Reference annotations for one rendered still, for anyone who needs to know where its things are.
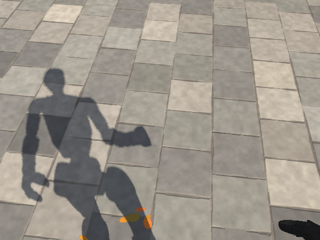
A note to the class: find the robot right hand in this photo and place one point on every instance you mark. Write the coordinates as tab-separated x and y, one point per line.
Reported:
307	230

